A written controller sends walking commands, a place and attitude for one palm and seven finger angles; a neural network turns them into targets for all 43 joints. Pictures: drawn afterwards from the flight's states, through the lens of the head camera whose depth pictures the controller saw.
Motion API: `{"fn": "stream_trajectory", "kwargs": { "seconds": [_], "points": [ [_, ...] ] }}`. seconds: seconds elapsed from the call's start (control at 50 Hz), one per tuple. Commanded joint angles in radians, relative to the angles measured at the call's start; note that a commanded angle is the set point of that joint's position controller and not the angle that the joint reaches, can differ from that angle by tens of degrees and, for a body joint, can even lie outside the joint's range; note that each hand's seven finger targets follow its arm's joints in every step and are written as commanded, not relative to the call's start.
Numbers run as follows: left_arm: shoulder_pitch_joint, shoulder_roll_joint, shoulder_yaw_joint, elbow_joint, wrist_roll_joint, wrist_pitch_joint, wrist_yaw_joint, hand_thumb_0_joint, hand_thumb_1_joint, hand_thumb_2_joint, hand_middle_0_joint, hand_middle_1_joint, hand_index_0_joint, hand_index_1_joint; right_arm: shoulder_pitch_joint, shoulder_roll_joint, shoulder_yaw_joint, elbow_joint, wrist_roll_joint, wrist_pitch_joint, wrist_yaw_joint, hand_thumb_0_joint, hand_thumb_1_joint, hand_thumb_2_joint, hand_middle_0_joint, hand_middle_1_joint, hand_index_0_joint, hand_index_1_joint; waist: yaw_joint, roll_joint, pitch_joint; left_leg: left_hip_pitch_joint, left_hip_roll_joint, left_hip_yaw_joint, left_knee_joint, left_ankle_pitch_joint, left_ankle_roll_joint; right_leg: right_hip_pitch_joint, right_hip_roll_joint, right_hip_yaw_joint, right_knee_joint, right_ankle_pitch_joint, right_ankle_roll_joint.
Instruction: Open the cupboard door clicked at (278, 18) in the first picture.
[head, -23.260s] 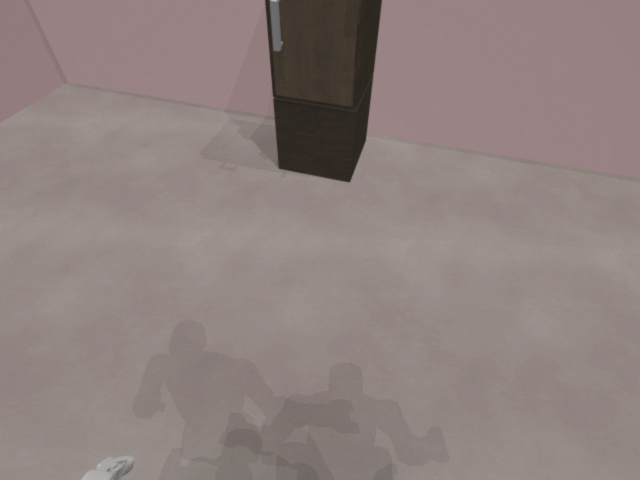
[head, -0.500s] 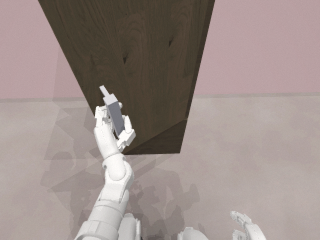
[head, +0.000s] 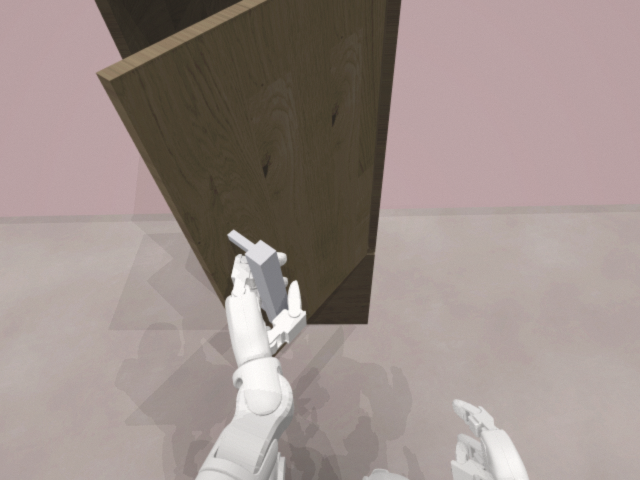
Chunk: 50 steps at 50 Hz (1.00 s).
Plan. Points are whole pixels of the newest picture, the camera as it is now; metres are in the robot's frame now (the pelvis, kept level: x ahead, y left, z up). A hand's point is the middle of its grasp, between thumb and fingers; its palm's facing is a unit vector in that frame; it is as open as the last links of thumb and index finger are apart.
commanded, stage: open thumb and fingers to let go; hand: left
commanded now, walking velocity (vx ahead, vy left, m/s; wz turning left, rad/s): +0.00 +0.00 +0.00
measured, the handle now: (260, 282) +0.36 +0.08 +0.04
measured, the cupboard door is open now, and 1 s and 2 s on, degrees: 51 50 51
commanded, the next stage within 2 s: slide the hand sideways off the handle in 0.76 s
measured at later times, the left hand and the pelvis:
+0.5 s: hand (286, 305) +0.33 +0.05 +0.03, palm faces +0.32 -0.95 -0.06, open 13.0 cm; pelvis +0.00 +0.00 +0.00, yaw -1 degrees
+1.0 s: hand (279, 324) +0.31 +0.06 +0.03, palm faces -0.09 -0.99 -0.08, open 15.7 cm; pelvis -0.02 +0.05 -0.01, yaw -3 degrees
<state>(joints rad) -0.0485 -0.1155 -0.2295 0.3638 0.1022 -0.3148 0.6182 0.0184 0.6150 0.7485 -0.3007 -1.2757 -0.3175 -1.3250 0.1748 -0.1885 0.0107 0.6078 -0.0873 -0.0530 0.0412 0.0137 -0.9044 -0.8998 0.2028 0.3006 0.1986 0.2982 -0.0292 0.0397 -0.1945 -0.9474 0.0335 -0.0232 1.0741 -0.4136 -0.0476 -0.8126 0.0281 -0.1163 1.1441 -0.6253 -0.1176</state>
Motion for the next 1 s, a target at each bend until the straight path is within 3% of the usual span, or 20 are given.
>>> {"fn": "stream_trajectory", "kwargs": {
  "seconds": [0.0, 0.06, 0.1, 0.18, 0.32, 0.36, 0.4, 0.52, 0.72, 0.8, 0.84, 0.86, 0.88, 0.9, 0.92, 0.94, 0.98],
  "points": [
    [-0.229, -0.109, 0.07, -0.177, 0.0, -0.075, 0.023, 0.0, 0.62, 0.78, -0.38, -1.32, -0.38, -1.32, -0.057, -0.058, -0.032, -0.122, -0.003, -0.044, -0.006, 0.0, -0.9, -0.9, 0.2, 0.3, 0.2, 0.3, -0.007, -0.159, -0.246, 0.124, -0.056, -0.013, 0.018, 0.118, 0.047, 0.137, -0.106, 0.245, -0.274, 0.595, 0.154],
    [-0.221, -0.098, 0.062, -0.2, 0.002, -0.084, 0.0, 0.0, 0.41, 0.69, -0.365, -1.298, -0.365, -1.298, -0.032, -0.065, -0.042, -0.121, -0.002, -0.033, -0.007, 0.0, -0.9, -0.9, 0.2, 0.3, 0.2, 0.3, -0.008, -0.168, -0.308, 0.123, -0.056, -0.01, 0.022, 0.158, 0.048, 0.193, -0.116, 0.259, -0.253, 0.72, 0.165],
    [-0.203, -0.104, 0.052, -0.196, 0.002, -0.079, -0.015, 0.0, 0.27, 0.63, -0.355, -1.283, -0.355, -1.283, -0.023, -0.068, -0.045, -0.125, 0.001, -0.027, -0.007, 0.0, -0.9, -0.9, 0.2, 0.3, 0.2, 0.3, -0.012, -0.192, -0.303, 0.11, -0.057, -0.011, 0.024, 0.164, 0.048, 0.216, -0.123, 0.266, -0.253, 0.782, 0.173],
    [-0.223, -0.097, 0.05, -0.205, -0.006, -0.083, -0.026, 0.0, -0.01, 0.51, -0.335, -1.253, -0.335, -1.253, -0.016, -0.074, -0.05, -0.122, 0.005, -0.019, -0.011, 0.0, -0.9, -0.9, 0.2, 0.3, 0.2, 0.3, -0.019, -0.193, -0.287, 0.11, -0.056, -0.013, 0.027, 0.159, 0.051, 0.204, -0.125, 0.264, -0.252, 0.785, 0.175],
    [-0.199, -0.065, 0.084, -0.209, -0.015, -0.095, -0.027, 0.0, -0.5, 0.3, -0.3, -1.2, -0.3, -1.2, -0.018, -0.078, -0.052, -0.121, 0.004, -0.018, -0.018, 0.0, -0.9, -0.9, 0.2, 0.3, 0.2, 0.3, -0.005, -0.213, -0.292, 0.072, -0.058, -0.022, 0.033, 0.145, 0.05, 0.223, -0.127, 0.277, -0.25, 0.773, 0.178],
    [-0.202, -0.062, 0.087, -0.213, -0.014, -0.099, -0.023, 0.0, -0.5, 0.3, -0.3, -1.2, -0.3, -1.2, -0.017, -0.077, -0.054, -0.117, 0.003, -0.016, -0.019, 0.0, -0.9, -0.9, 0.2, 0.3, 0.2, 0.3, -0.004, -0.194, -0.298, 0.082, -0.057, -0.02, 0.029, 0.146, 0.049, 0.217, -0.124, 0.272, -0.244, 0.766, 0.173],
    [-0.183, -0.072, 0.08, -0.211, -0.011, -0.097, -0.02, 0.0, -0.5, 0.3, -0.283, -1.1, -0.283, -1.1, -0.022, -0.075, -0.052, -0.12, 0.004, -0.015, -0.018, 0.0, -0.9, -0.9, 0.2, 0.3, 0.2, 0.3, -0.002, -0.176, -0.29, 0.096, -0.058, -0.018, 0.025, 0.144, 0.049, 0.198, -0.117, 0.259, -0.244, 0.738, 0.167],
    [-0.196, -0.073, 0.093, -0.186, -0.009, -0.085, -0.003, 0.0, -0.5, 0.3, -0.233, -0.8, -0.233, -0.8, -0.024, -0.075, -0.052, -0.123, 0.001, -0.019, -0.024, 0.0, -0.9, -0.9, 0.2, 0.3, 0.2, 0.3, -0.002, -0.196, -0.284, 0.099, -0.057, -0.018, 0.021, 0.144, 0.051, 0.181, -0.107, 0.245, -0.246, 0.691, 0.162],
    [-0.273, -0.108, 0.077, -0.14, 0.009, -0.07, 0.039, 0.0, -0.5, 0.3, -0.15, -0.3, -0.15, -0.3, -0.044, -0.073, -0.045, -0.12, 0.001, -0.024, -0.022, 0.0, -0.9, -0.9, 0.2, 0.3, 0.2, 0.3, -0.004, -0.143, -0.266, 0.169, -0.051, -0.007, -0.007, 0.123, 0.055, 0.076, -0.062, 0.16, -0.239, 0.468, 0.127],
    [-0.351, -0.143, 0.062, -0.102, 0.005, -0.059, 0.06, 0.0, -0.5, 0.3, -0.15, -0.3, -0.15, -0.3, -0.063, -0.073, -0.038, -0.113, 0.0, -0.028, -0.017, 0.0, -0.9, -0.9, 0.2, 0.3, 0.2, 0.3, -0.014, -0.137, -0.239, 0.187, -0.05, -0.007, -0.01, 0.091, 0.058, 0.008, -0.045, 0.128, -0.238, 0.351, 0.116],
    [-0.396, -0.159, 0.049, -0.087, 0.011, -0.056, 0.071, 0.0, -0.5, 0.3, -0.15, -0.3, -0.15, -0.3, -0.074, -0.074, -0.038, -0.107, -0.001, -0.028, -0.016, 0.0, -0.9, -0.9, 0.2, 0.3, 0.2, 0.3, -0.017, -0.1, -0.238, 0.207, -0.046, -0.008, -0.017, 0.083, 0.06, -0.031, -0.03, 0.104, -0.228, 0.28, 0.101],
    [-0.37, -0.048, -0.21, -0.133, 0.13, -0.113, -0.156, 0.0, -0.5, 0.3, -0.15, -0.3, -0.15, -0.3, 0.021, -0.12, -0.045, -0.104, 0.009, -0.009, -0.009, 0.0, -0.9, -0.9, 0.2, 0.3, 0.2, 0.3, -0.127, -0.166, -0.182, 0.194, -0.052, -0.006, 0.003, 0.078, 0.082, -0.064, -0.03, 0.127, -0.216, 0.361, 0.111],
    [-0.407, 0.008, -0.138, -0.182, 0.085, -0.177, -0.266, 0.0, -0.5, 0.3, -0.15, -0.3, -0.15, -0.3, 0.024, -0.109, -0.057, -0.133, 0.018, -0.006, -0.008, 0.0, -0.9, -0.9, 0.2, 0.3, 0.2, 0.3, -0.086, -0.137, -0.252, 0.191, -0.054, -0.011, 0.018, 0.109, 0.085, -0.028, -0.04, 0.14, -0.192, 0.424, 0.105],
    [-0.405, 0.044, -0.125, -0.205, 0.068, -0.216, -0.334, 0.0, -0.5, 0.3, -0.15, -0.3, -0.15, -0.3, 0.021, -0.113, -0.06, -0.144, 0.018, -0.001, -0.01, 0.0, -0.9, -0.9, 0.2, 0.3, 0.2, 0.3, -0.066, -0.121, -0.317, 0.195, -0.058, -0.012, 0.025, 0.126, 0.086, 0.018, -0.045, 0.157, -0.171, 0.481, 0.104],
    [-0.404, 0.054, -0.13, -0.238, 0.047, -0.24, -0.395, 0.0, -0.5, 0.3, -0.15, -0.3, -0.15, -0.3, 0.02, -0.117, -0.062, -0.158, 0.025, 0.0, -0.01, 0.0, -0.9, -0.9, 0.2, 0.3, 0.2, 0.3, -0.062, -0.072, -0.356, 0.225, -0.057, -0.011, 0.03, 0.149, 0.086, 0.012, -0.041, 0.15, -0.15, 0.49, 0.095],
    [-0.378, 0.032, -0.126, -0.239, 0.011, -0.25, -0.439, 0.0, -0.5, 0.3, -0.15, -0.3, -0.15, -0.3, 0.023, -0.114, -0.063, -0.171, 0.035, 0.002, -0.009, 0.0, -0.9, -0.9, 0.2, 0.3, 0.2, 0.3, -0.049, -0.046, -0.371, 0.268, -0.055, -0.011, 0.024, 0.15, 0.083, -0.011, -0.036, 0.137, -0.154, 0.46, 0.09],
    [-0.314, -0.031, -0.126, -0.218, -0.075, -0.231, -0.468, 0.0, -0.5, 0.3, -0.15, -0.3, -0.15, -0.3, 0.011, -0.112, -0.056, -0.197, 0.055, 0.006, -0.007, 0.0, -0.9, -0.9, 0.2, 0.3, 0.2, 0.3, -0.036, -0.02, -0.324, 0.324, -0.046, -0.014, -0.005, 0.118, 0.076, -0.057, -0.02, 0.107, -0.179, 0.351, 0.082]
  ]
}}
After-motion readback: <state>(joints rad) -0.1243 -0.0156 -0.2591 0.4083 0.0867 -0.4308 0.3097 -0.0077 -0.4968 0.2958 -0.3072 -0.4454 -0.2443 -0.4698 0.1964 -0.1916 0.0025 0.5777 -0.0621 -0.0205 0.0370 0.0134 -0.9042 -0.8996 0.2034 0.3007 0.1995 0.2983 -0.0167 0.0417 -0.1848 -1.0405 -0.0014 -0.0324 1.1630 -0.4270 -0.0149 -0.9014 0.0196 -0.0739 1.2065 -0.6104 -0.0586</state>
